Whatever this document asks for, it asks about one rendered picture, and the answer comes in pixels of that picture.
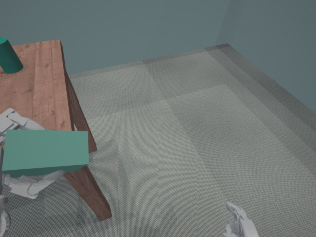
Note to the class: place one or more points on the left robot hand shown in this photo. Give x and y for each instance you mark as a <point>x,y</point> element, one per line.
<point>24,186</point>

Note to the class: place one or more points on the left robot forearm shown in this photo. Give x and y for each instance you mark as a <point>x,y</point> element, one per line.
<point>5,219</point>

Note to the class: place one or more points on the table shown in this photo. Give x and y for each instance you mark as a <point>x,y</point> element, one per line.
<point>43,93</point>

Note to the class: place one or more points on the sponge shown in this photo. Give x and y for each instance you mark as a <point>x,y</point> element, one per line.
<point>42,152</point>

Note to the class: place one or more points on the right robot hand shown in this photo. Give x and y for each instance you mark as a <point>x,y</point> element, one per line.
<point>246,227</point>

